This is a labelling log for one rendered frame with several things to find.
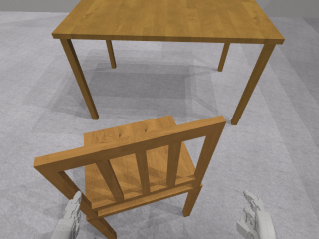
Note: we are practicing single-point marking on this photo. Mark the robot left hand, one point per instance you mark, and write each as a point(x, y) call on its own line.
point(68, 227)

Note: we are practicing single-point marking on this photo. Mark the robot right hand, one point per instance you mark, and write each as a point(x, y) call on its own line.
point(261, 224)

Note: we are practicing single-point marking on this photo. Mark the table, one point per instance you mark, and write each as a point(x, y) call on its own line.
point(198, 21)

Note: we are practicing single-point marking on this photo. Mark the chair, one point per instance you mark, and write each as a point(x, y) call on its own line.
point(132, 165)

